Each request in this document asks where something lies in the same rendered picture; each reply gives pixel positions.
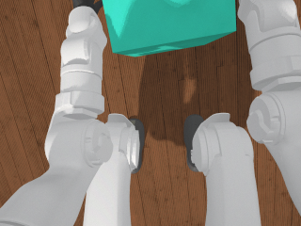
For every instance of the left robot thigh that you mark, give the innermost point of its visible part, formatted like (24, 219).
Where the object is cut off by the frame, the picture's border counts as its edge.
(108, 195)

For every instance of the left robot upper arm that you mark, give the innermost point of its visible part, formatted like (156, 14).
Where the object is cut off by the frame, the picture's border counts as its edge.
(75, 151)

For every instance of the left robot hand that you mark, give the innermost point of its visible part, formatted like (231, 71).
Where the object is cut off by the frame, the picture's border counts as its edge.
(88, 3)

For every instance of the carton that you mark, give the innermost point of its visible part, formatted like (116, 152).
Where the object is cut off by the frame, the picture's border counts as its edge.
(144, 27)

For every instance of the robot left forearm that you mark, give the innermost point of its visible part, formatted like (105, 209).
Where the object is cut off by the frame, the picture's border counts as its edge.
(81, 70)

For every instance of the left robot shin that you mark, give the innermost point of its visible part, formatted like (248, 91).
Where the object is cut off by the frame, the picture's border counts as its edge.
(115, 117)

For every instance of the robot right forearm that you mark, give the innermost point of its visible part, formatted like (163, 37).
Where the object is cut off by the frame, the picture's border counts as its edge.
(273, 36)

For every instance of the right robot upper arm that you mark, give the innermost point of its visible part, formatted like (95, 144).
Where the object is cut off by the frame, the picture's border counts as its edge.
(274, 119)

